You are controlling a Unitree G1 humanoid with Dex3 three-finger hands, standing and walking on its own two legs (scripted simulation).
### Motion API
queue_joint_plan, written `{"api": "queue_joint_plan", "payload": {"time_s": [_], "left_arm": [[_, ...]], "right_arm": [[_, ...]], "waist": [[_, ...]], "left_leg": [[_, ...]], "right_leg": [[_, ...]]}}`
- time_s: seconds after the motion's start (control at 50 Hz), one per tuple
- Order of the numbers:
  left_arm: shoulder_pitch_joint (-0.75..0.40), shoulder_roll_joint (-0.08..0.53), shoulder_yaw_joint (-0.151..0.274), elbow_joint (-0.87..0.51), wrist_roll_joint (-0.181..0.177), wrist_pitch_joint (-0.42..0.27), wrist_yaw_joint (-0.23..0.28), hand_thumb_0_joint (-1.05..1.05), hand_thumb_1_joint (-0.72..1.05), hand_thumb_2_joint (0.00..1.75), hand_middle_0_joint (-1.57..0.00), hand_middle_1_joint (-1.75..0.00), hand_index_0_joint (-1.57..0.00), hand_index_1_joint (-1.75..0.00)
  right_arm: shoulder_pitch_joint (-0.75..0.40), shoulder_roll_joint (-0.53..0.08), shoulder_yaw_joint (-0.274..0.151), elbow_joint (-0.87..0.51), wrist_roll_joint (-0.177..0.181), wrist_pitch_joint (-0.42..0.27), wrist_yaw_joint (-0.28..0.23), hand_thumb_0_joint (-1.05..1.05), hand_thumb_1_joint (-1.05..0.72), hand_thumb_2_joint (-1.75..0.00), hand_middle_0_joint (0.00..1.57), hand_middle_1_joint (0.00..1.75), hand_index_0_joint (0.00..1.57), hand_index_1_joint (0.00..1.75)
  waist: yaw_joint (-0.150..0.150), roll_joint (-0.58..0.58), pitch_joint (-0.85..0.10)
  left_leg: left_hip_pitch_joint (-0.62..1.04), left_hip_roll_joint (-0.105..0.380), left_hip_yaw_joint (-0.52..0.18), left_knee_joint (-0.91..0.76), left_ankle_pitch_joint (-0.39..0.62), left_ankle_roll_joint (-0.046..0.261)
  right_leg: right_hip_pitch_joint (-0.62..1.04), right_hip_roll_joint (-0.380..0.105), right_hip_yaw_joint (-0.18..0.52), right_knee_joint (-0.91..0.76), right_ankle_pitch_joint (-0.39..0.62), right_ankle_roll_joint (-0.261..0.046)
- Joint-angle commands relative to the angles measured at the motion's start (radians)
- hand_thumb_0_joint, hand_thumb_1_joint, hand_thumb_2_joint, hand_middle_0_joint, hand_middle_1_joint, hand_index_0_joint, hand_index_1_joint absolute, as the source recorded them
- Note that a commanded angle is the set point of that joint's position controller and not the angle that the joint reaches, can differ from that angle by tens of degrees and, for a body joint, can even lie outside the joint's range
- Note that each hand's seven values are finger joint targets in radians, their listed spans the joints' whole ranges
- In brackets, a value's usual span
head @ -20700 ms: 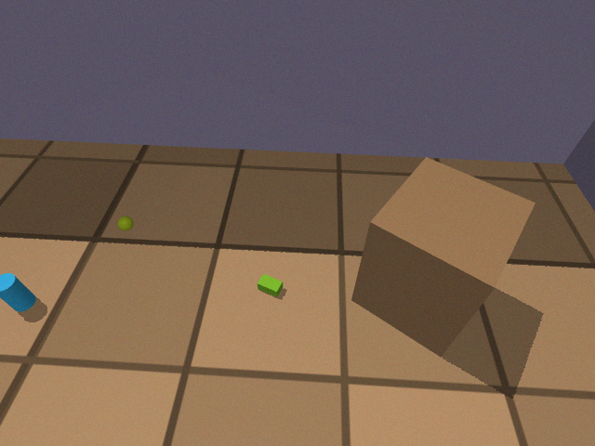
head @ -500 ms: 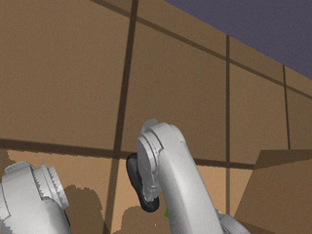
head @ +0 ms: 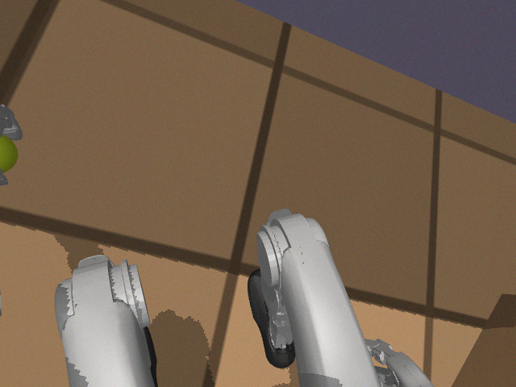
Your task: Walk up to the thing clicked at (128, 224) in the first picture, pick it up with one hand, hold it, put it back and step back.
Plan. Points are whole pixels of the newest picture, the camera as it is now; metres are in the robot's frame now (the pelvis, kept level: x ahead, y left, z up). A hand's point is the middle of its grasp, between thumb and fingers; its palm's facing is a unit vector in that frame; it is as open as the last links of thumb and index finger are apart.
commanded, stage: settle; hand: left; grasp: from above
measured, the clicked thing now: out of the picture +0.50 +0.30 -0.18
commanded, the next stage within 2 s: lift in 0.10 s
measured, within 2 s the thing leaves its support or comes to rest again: neither
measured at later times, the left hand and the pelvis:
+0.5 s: hand out of the picture +0.47 +0.30 -0.09, palm faces -0.46 -0.07 -0.89, open 8.2 cm; pelvis +0.00 +0.00 +0.04, yaw +2 degrees
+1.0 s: hand out of the picture +0.39 +0.29 +0.07, palm faces -0.42 -0.10 -0.90, open 8.2 cm; pelvis +0.00 +0.00 +0.16, yaw +5 degrees
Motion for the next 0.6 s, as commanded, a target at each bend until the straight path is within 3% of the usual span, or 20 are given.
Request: {"api": "queue_joint_plan", "payload": {"time_s": [0.0, 0.1, 0.14, 0.16, 0.18, 0.2, 0.22, 0.24, 0.28, 0.38, 0.46, 0.52, 0.58], "left_arm": [[-0.350, 0.242, 0.032, -0.161, -0.016, -0.002, 0.032, 0.00, 0.82, 0.48, -1.16, -0.47, -1.18, -0.45], [-0.357, 0.248, 0.038, -0.185, -0.026, 0.005, 0.023, 0.00, 0.86, 0.56, -1.20, -0.49, -1.21, -0.48], [-0.352, 0.216, 0.024, -0.186, -0.031, 0.009, 0.012, 0.00, 0.87, 0.52, -1.24, -0.52, -1.26, -0.50], [-0.375, 0.224, 0.025, -0.223, -0.036, 0.008, 0.007, 0.00, 0.79, 0.53, -1.16, -0.44, -1.18, -0.42], [-0.365, 0.242, 0.037, -0.220, -0.035, 0.011, 0.003, 0.00, 0.81, 0.49, -1.19, -0.51, -1.21, -0.49], [-0.350, 0.235, 0.032, -0.226, -0.043, 0.016, -0.004, 0.00, 0.76, 0.51, -1.12, -0.43, -1.13, -0.41], [-0.350, 0.243, 0.042, -0.239, -0.046, 0.018, -0.007, 0.00, 0.79, 0.48, -1.18, -0.49, -1.20, -0.47], [-0.347, 0.231, 0.035, -0.244, -0.051, 0.019, -0.015, 0.00, 0.75, 0.51, -1.12, -0.41, -1.12, -0.39], [-0.348, 0.216, 0.026, -0.284, -0.063, 0.024, -0.034, 0.00, 0.82, 0.48, -1.14, -0.53, -1.18, -0.49], [-0.290, 0.214, 0.042, -0.344, -0.090, 0.041, -0.076, 0.00, 0.86, 0.53, -1.16, -0.56, -1.20, -0.52], [-0.229, 0.189, 0.038, -0.411, -0.104, 0.042, -0.103, 0.00, 0.83, 0.54, -1.13, -0.58, -1.17, -0.54], [-0.211, 0.163, 0.024, -0.473, -0.123, 0.044, -0.125, 0.00, 0.79, 0.57, -1.10, -0.61, -1.14, -0.57], [-0.154, 0.155, 0.028, -0.520, -0.142, 0.052, -0.138, 0.00, 0.79, 0.58, -1.09, -0.62, -1.13, -0.58]], "right_arm": [[0.218, -0.262, -0.094, -0.001, 0.011, 0.011, -0.036, 0.00, -0.91, -0.90, 0.20, 0.30, 0.20, 0.30], [0.236, -0.258, -0.102, 0.008, 0.019, 0.022, -0.050, 0.00, -0.91, -0.90, 0.20, 0.30, 0.20, 0.30], [0.237, -0.254, -0.106, 0.011, 0.023, 0.026, -0.054, 0.00, -0.94, -0.91, 0.20, 0.30, 0.20, 0.30], [0.241, -0.256, -0.110, 0.013, 0.026, 0.029, -0.057, 0.00, -0.89, -0.89, 0.20, 0.30, 0.20, 0.30], [0.245, -0.258, -0.111, 0.011, 0.027, 0.032, -0.061, 0.00, -0.94, -0.91, 0.20, 0.30, 0.20, 0.30], [0.243, -0.246, -0.114, 0.008, 0.031, 0.035, -0.061, 0.00, -0.89, -0.89, 0.20, 0.30, 0.20, 0.30], [0.247, -0.251, -0.118, 0.010, 0.033, 0.038, -0.065, 0.00, -0.94, -0.91, 0.20, 0.30, 0.20, 0.30], [0.243, -0.250, -0.123, 0.008, 0.034, 0.042, -0.066, 0.00, -0.89, -0.89, 0.20, 0.30, 0.20, 0.30], [0.245, -0.237, -0.124, 0.008, 0.043, 0.050, -0.070, 0.00, -0.92, -0.91, 0.20, 0.30, 0.20, 0.30], [0.248, -0.240, -0.148, -0.001, 0.060, 0.068, -0.084, 0.00, -0.92, -0.91, 0.20, 0.30, 0.20, 0.30], [0.245, -0.229, -0.165, -0.012, 0.078, 0.082, -0.094, 0.00, -0.92, -0.91, 0.20, 0.30, 0.20, 0.30], [0.236, -0.216, -0.172, -0.026, 0.087, 0.090, -0.100, 0.00, -0.92, -0.91, 0.20, 0.30, 0.20, 0.30], [0.224, -0.211, -0.180, -0.037, 0.100, 0.095, -0.109, 0.00, -0.92, -0.91, 0.20, 0.30, 0.20, 0.30]], "waist": [[-0.024, 0.323, -0.664], [-0.015, 0.310, -0.688], [-0.017, 0.319, -0.688], [-0.007, 0.344, -0.718], [-0.003, 0.342, -0.718], [0.009, 0.338, -0.740], [0.014, 0.331, -0.734], [0.014, 0.334, -0.744], [0.020, 0.353, -0.774], [0.045, 0.312, -0.771], [0.071, 0.300, -0.794], [0.073, 0.285, -0.797], [0.098, 0.277, -0.793]], "left_leg": [[0.503, -0.010, 0.127, -0.291, 0.150, 0.031], [0.509, -0.010, 0.136, -0.306, 0.169, 0.035], [0.542, -0.006, 0.128, -0.316, 0.182, 0.030], [0.565, -0.006, 0.129, -0.326, 0.190, 0.029], [0.559, -0.008, 0.129, -0.328, 0.189, 0.029], [0.565, -0.007, 0.136, -0.339, 0.180, 0.032], [0.556, -0.009, 0.141, -0.341, 0.177, 0.033], [0.561, -0.009, 0.142, -0.346, 0.174, 0.032], [0.583, -0.007, 0.147, -0.366, 0.183, 0.034], [0.606, -0.009, 0.143, -0.407, 0.169, 0.038], [0.650, -0.007, 0.143, -0.447, 0.169, 0.039], [0.667, -0.004, 0.144, -0.480, 0.152, 0.045], [0.701, 0.000, 0.123, -0.543, 0.115, 0.045]], "right_leg": [[0.346, 0.032, -0.127, -0.223, 0.154, -0.096], [0.372, 0.028, -0.122, -0.236, 0.173, -0.094], [0.349, 0.026, -0.126, -0.232, 0.182, -0.099], [0.353, 0.027, -0.125, -0.234, 0.187, -0.101], [0.359, 0.025, -0.124, -0.237, 0.183, -0.102], [0.385, 0.027, -0.119, -0.243, 0.178, -0.099], [0.386, 0.023, -0.116, -0.253, 0.175, -0.098], [0.388, 0.023, -0.115, -0.257, 0.169, -0.101], [0.411, 0.024, -0.109, -0.264, 0.183, -0.098], [0.423, 0.017, -0.101, -0.305, 0.165, -0.102], [0.453, 0.014, -0.091, -0.337, 0.165, -0.101], [0.479, 0.016, -0.080, -0.372, 0.157, -0.097], [0.490, 0.013, -0.081, -0.396, 0.139, -0.093]]}}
